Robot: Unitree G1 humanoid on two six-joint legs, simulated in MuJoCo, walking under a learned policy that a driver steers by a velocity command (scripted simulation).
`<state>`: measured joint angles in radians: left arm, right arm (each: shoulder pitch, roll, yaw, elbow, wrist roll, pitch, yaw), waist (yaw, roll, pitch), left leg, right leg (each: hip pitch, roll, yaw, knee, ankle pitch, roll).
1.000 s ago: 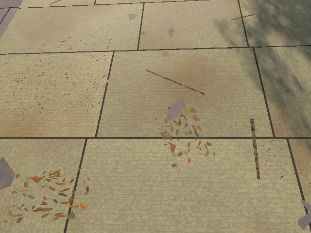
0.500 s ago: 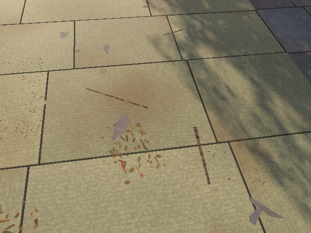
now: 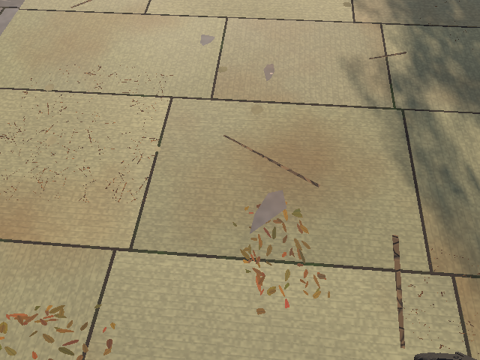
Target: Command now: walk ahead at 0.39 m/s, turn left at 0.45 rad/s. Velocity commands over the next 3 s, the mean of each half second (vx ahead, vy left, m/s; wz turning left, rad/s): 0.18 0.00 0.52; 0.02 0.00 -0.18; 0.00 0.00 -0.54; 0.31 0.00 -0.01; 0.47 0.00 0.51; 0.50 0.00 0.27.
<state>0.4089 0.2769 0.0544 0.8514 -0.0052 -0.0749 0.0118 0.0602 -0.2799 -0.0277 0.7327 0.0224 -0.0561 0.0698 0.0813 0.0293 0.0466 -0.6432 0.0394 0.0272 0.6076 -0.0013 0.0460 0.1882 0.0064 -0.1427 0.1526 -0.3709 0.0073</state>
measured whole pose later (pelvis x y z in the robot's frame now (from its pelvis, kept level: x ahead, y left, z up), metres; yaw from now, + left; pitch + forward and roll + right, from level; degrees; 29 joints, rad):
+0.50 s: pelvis +0.19 +0.02 +0.01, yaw +17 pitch +3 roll +0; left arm 0.15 0.30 0.04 0.66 0.01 -0.03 0.04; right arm 0.18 -0.32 -0.07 0.69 0.01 0.03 -0.02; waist -0.03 -0.02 0.03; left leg -0.33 -0.15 -0.18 0.51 -0.21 0.07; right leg -0.53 -0.01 0.13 0.72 -0.24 0.10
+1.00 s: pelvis +0.25 +0.00 +0.00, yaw +8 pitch +1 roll +1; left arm 0.17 0.33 0.08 0.59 -0.02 0.03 0.00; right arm 0.21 -0.29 -0.08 0.74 -0.01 0.02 -0.04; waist -0.02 -0.03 0.04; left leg -0.22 -0.02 0.03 0.55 -0.36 0.03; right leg -0.49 0.06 0.08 0.95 -0.50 0.03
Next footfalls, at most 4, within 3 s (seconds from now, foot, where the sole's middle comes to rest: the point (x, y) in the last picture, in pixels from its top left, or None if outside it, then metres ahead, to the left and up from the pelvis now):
0.06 left None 0.23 0.11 -0.76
0.56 right None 0.35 -0.09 -0.76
1.20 right None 0.32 -0.14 -0.76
1.64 left None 0.33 0.08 -0.76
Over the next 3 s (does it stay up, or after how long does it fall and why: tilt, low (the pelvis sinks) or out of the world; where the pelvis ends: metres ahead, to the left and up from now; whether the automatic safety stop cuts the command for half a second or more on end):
stays up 0.88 -0.01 0.01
